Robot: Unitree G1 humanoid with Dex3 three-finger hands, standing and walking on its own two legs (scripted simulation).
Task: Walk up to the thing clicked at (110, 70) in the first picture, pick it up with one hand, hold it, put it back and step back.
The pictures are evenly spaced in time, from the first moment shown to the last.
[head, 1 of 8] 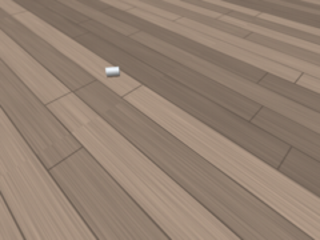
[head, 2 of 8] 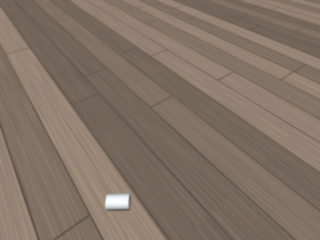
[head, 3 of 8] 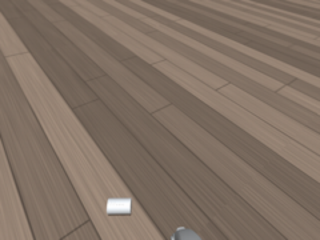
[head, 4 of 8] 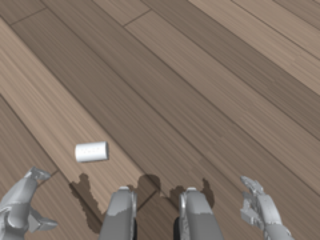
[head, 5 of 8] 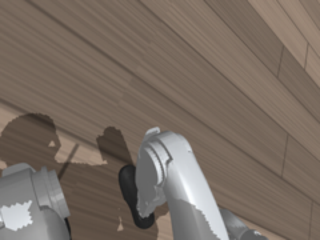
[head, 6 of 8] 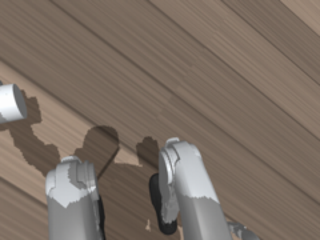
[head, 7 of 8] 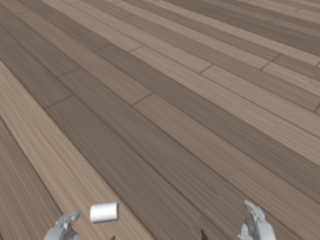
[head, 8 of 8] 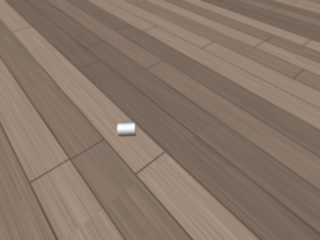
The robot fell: no
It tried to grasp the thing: yes
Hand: left
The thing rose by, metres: 0.68
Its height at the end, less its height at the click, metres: +0.00
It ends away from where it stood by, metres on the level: 0.01
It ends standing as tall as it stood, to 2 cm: yes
